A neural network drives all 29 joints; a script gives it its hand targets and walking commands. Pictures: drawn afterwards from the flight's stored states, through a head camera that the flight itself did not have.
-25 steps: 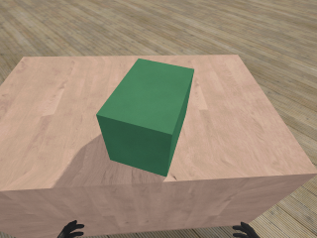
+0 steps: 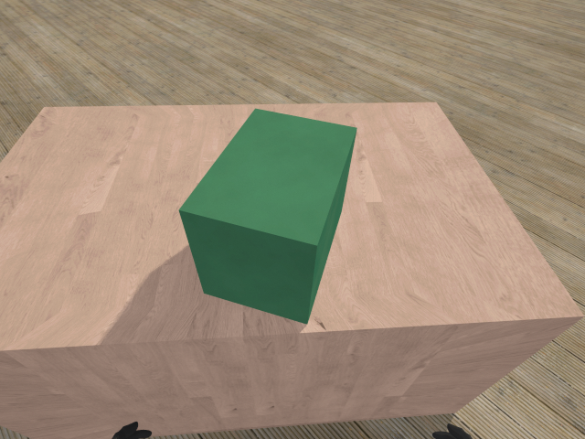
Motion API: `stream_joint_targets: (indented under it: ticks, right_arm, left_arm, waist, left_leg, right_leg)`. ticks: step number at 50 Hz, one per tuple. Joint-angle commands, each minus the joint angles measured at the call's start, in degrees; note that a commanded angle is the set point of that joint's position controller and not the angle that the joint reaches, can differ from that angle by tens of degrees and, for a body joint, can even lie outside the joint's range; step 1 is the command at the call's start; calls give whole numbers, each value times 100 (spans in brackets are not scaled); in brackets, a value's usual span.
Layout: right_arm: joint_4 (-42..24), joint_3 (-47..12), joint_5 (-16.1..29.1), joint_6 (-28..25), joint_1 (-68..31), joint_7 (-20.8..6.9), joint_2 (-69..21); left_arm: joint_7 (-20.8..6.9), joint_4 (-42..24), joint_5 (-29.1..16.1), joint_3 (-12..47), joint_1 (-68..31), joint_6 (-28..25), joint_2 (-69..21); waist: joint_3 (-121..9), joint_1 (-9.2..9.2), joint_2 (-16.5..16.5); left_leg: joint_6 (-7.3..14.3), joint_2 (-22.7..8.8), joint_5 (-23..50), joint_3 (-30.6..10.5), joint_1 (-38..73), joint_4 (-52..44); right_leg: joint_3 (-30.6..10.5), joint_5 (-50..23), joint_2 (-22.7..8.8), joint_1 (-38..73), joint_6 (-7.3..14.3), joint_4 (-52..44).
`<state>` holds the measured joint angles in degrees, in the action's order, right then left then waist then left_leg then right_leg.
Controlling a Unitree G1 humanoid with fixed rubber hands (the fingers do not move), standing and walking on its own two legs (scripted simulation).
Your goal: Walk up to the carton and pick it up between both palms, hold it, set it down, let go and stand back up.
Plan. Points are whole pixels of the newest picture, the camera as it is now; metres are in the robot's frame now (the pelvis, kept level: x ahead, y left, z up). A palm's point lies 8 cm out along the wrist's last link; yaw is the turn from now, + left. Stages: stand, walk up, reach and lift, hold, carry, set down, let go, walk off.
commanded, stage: stand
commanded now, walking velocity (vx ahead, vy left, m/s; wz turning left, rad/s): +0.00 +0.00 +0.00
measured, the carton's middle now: (280, 211) +0.52 +0.03 +0.00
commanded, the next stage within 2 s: none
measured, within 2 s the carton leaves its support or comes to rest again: neither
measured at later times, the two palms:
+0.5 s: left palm out of the picture +0.11 +0.25 -0.09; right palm out of the picture +0.10 -0.25 -0.10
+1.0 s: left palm out of the picture +0.10 +0.25 -0.10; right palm out of the picture +0.10 -0.25 -0.10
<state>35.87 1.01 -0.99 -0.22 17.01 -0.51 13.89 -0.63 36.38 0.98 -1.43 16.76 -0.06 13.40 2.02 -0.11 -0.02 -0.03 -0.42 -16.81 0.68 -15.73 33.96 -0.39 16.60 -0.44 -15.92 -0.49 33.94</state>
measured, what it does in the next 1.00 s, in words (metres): stands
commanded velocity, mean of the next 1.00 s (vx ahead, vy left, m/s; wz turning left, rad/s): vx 0.00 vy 0.00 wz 0.00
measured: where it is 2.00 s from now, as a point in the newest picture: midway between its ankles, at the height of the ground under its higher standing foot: outside the picture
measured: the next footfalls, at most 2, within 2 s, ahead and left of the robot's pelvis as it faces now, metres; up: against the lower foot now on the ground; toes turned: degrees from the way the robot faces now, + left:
none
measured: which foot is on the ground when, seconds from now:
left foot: down 0.00-1.00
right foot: down 0.00-1.00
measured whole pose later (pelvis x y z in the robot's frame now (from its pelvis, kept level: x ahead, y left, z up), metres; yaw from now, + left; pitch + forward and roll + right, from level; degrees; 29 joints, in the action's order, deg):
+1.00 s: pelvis +0.00 +0.00 +0.00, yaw +0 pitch -2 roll +0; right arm 37.7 0.5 -0.7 0.0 17.4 -0.5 14.6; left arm -0.3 38.1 0.7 -0.9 16.8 0.2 14.3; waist 2.1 0.0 0.0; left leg 0.0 -0.3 -15.9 0.8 -14.7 32.3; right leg -0.6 15.8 -0.6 -15.0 -0.7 32.5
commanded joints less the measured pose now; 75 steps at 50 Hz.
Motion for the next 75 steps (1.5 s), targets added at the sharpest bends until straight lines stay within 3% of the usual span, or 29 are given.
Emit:
stream_joint_targets:
  ticks: [1,75]
  right_arm:
    - [-556,228,5,-151,-82,38,680]
    - [-188,160,33,-113,99,51,815]
  left_arm:
    - [35,-556,-6,-200,-81,-153,698]
    - [68,-208,-42,-138,79,-110,856]
  waist:
    - [-213,1,4]
    - [-82,12,18]
  left_leg:
    - [196,-441,323,-518,-22,-641]
    - [195,-449,357,-548,72,-861]
  right_leg:
    - [-462,-376,-402,21,227,-567]
    - [-501,-408,-422,73,213,-768]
